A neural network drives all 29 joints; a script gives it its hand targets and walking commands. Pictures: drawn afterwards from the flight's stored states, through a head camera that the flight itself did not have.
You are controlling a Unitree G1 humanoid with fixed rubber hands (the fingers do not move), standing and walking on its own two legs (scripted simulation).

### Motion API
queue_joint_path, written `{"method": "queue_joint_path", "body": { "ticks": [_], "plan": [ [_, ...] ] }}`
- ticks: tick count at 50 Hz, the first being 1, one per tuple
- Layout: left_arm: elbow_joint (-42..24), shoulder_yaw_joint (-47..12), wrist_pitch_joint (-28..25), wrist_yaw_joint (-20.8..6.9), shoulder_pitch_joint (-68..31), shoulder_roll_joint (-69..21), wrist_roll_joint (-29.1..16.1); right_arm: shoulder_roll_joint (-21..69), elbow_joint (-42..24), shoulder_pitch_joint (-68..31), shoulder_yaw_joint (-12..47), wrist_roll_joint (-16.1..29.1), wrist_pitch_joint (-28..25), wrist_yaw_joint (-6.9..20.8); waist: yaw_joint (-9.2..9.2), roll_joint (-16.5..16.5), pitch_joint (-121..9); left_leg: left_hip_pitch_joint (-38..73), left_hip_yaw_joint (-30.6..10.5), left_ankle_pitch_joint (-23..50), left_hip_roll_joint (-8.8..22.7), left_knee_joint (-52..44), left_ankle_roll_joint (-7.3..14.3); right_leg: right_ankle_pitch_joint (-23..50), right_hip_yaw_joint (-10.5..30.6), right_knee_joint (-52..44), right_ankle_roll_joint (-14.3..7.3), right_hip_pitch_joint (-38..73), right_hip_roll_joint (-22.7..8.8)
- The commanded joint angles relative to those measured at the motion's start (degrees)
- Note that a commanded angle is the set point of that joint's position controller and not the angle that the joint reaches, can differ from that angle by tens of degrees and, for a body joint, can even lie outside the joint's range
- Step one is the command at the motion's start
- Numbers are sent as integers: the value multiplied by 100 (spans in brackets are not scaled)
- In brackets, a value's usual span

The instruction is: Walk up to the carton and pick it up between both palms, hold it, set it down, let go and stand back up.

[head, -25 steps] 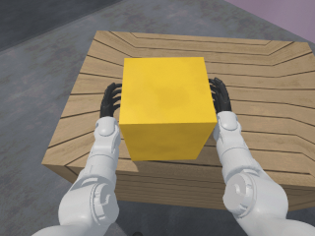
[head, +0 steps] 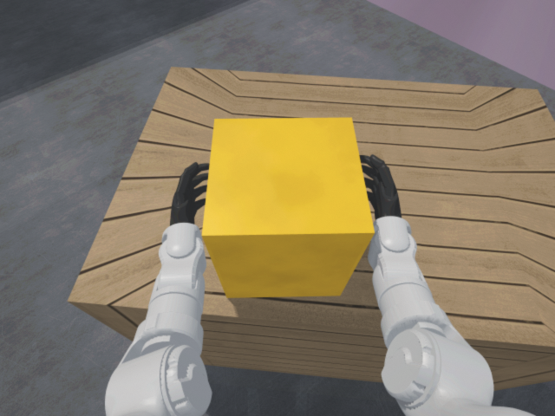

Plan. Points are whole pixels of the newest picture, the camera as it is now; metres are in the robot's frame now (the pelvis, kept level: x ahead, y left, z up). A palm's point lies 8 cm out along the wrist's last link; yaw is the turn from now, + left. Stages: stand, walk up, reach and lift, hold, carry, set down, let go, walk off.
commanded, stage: reach and lift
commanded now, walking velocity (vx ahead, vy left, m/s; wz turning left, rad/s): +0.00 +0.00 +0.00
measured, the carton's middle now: (283, 216) +0.42 +0.05 -0.01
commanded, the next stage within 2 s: none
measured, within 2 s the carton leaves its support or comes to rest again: leaves its support in 0.90 s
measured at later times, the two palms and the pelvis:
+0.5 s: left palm (185, 219) +0.37 +0.19 +0.03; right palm (386, 214) +0.41 -0.11 +0.04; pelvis -0.01 +0.00 +0.00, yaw +0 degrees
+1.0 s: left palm (183, 232) +0.34 +0.18 +0.05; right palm (401, 231) +0.37 -0.12 +0.07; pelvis -0.03 +0.00 +0.00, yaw +1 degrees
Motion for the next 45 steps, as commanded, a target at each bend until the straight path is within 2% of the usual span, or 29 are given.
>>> {"method": "queue_joint_path", "body": {
  "ticks": [1,2,7,14,18,28,35,41,45],
  "plan": [
    [355,-1416,-221,-559,-2325,-2450,162,2872,260,-2336,1646,-404,-422,731,-8,-295,-2967,513,707,2662,-196,132,57,3503,-352,480,309,2088,-54],
    [327,-1292,-230,-557,-2320,-2447,158,2835,407,-2246,1699,-379,-388,693,53,-414,-2799,411,699,2569,-198,163,116,3509,-324,557,287,2220,-69],
    [367,-1327,-200,-558,-2385,-2420,175,2867,438,-2206,1693,-299,-342,679,42,-297,-2731,358,695,2244,-188,5,132,3136,-283,453,263,2228,-89],
    [112,-1790,-88,-439,-2301,-2640,80,2794,418,-2255,1861,-84,-424,661,33,101,-3038,1084,633,2971,-159,218,-49,2885,-410,268,104,1670,56],
    [10,-2014,-68,-412,-2258,-2718,-7,2752,373,-2292,2060,67,-458,636,16,161,-3116,1298,593,3218,-153,278,-96,2943,-441,217,74,1601,96],
    [-96,-2544,-143,-454,-2503,-2829,-386,2869,149,-2397,2760,499,-483,475,-127,44,-3352,1256,503,3063,-188,230,-137,3658,-375,273,140,2014,63],
    [-289,-2997,-200,-436,-2951,-2952,-666,3012,-165,-2640,3255,879,-440,376,-196,105,-3661,1400,389,3042,-208,243,-207,3855,-318,254,173,2104,46],
    [-640,-3519,-262,-363,-3652,-3158,-1003,3239,-609,-2997,3779,1325,-265,320,-247,151,-4093,1519,255,2914,-226,251,-268,3678,-222,222,224,2071,31],
    [-899,-3809,-237,-298,-4149,-3243,-1215,3400,-848,-3189,4077,1643,-26,305,-288,181,-4228,1509,166,2525,-274,219,-250,3196,-141,177,261,2002,2]
  ]
}}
